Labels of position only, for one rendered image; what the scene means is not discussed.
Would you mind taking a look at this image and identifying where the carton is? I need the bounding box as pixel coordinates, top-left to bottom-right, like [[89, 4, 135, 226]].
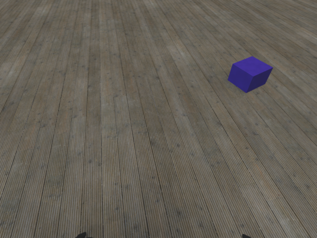
[[228, 56, 273, 93]]

